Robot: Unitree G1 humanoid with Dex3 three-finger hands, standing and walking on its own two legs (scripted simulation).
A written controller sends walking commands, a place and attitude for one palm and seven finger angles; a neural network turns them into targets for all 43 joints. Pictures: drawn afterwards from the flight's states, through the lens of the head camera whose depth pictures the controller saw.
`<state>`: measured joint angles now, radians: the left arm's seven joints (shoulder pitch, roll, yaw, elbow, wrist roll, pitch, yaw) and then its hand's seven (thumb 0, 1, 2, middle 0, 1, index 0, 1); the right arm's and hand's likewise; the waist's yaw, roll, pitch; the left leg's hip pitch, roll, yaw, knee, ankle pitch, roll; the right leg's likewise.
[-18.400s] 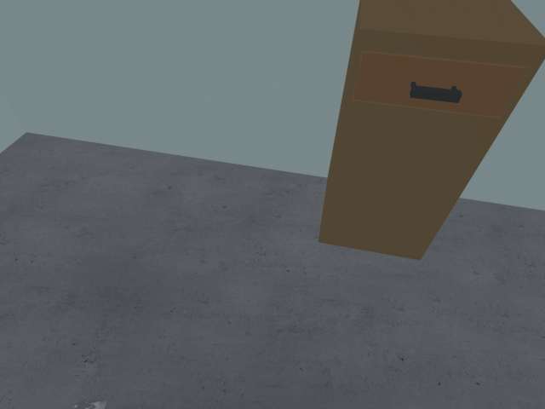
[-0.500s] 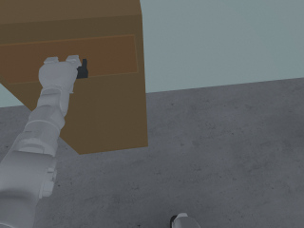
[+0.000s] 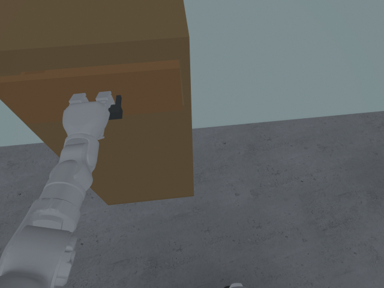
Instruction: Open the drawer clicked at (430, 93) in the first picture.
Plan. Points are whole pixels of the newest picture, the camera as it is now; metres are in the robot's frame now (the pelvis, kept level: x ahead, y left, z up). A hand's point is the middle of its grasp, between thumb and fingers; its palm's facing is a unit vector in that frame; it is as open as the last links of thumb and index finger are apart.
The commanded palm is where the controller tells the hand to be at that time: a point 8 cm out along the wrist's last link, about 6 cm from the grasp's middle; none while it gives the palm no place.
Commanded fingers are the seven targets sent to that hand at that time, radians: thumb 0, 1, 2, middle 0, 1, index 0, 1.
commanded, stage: pull the drawer open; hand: left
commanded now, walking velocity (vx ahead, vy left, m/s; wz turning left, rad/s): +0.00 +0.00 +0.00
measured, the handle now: (94, 107) +0.51 +0.22 +0.05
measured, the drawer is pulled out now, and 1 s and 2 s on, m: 0.02 0.15 0.27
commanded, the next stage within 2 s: none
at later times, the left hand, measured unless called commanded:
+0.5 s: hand (93, 158) +0.38 +0.20 +0.03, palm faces +0.01 -0.04 -1.00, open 5.9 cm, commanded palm +0.34 +0.21 +0.09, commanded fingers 0.00 0.90 0.90 -0.40 -1.35 -0.40 -1.35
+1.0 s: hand (90, 185) +0.32 +0.20 +0.03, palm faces +0.02 -0.04 -1.00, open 5.9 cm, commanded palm +0.28 +0.21 +0.09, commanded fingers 0.00 0.90 0.90 -0.40 -1.35 -0.40 -1.35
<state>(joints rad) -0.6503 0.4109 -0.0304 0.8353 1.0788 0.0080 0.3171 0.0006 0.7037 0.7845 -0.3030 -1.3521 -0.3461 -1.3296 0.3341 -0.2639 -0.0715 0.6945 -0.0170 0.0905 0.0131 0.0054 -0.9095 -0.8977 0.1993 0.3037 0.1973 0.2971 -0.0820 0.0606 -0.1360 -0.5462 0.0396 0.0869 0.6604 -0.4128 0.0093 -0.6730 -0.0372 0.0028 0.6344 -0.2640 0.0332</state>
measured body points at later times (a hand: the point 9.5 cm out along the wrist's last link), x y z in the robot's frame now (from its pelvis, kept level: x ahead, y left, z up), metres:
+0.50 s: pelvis +0.01 -0.01 +0.01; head +0.06 -0.04 +0.45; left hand +0.38 +0.20 +0.09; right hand +0.14 -0.27 -0.12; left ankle -0.07 +0.11 -0.72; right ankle +0.01 -0.14 -0.72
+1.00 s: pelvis -0.01 -0.02 +0.01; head +0.02 -0.05 +0.46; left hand +0.32 +0.20 +0.09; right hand +0.15 -0.26 -0.11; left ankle -0.07 +0.11 -0.72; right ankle +0.01 -0.14 -0.72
